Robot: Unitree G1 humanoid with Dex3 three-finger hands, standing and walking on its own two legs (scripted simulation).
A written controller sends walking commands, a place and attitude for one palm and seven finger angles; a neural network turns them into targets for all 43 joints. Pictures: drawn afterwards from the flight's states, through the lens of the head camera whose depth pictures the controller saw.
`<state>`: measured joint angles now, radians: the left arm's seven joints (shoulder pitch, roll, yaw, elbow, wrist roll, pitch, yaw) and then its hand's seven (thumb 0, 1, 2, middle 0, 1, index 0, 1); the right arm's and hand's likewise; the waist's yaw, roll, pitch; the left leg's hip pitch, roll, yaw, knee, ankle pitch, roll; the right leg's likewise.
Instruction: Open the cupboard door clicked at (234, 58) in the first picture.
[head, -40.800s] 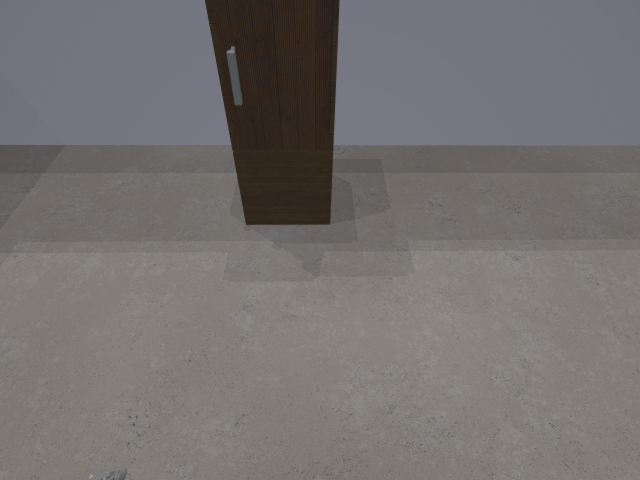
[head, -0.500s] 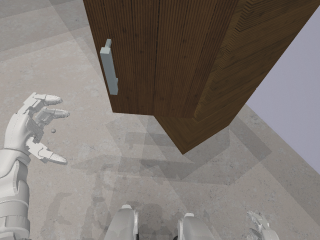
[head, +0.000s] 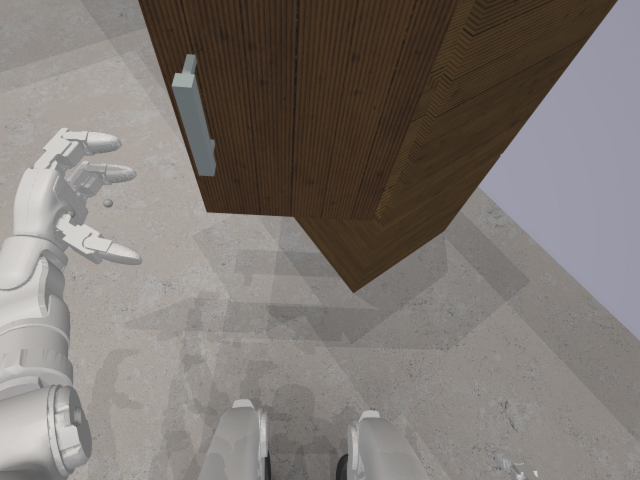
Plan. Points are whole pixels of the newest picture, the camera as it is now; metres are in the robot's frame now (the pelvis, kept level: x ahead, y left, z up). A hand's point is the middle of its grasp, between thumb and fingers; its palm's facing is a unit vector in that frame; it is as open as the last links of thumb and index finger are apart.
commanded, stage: move the hooked fingers beside the handle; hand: left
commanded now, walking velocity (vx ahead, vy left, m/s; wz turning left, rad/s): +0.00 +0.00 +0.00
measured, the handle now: (199, 120) +0.56 +0.17 +0.05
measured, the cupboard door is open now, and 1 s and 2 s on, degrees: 54 54 54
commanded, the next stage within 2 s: slide the fingers in behind the handle in 1.34 s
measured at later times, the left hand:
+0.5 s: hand (134, 154) +0.50 +0.25 +0.04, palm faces -0.01 -1.00 -0.01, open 14.0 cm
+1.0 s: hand (136, 154) +0.50 +0.24 +0.05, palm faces -0.01 -1.00 -0.01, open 14.0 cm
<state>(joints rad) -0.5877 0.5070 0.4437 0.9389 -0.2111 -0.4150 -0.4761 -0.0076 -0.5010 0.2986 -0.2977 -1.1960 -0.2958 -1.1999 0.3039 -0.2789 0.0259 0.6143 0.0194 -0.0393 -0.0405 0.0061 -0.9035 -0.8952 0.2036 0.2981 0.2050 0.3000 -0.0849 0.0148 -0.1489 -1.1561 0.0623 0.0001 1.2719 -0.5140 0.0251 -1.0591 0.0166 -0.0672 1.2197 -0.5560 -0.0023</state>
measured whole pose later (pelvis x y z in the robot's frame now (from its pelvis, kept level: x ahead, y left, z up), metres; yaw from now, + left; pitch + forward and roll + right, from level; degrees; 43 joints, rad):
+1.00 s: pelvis +0.00 +0.00 -0.01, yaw -1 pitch +27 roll -5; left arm -0.86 0.60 0.45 1.14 -0.12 -0.41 -0.40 -0.01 -0.50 0.30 -0.30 -1.20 -0.30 -1.20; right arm 0.34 -0.27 0.05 0.62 0.00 0.06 -0.02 0.00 -0.90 -0.90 0.20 0.30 0.21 0.30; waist -0.15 0.03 -0.14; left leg -1.25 0.07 -0.01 1.31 -0.52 0.03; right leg -1.14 0.03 -0.08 1.23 -0.55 0.00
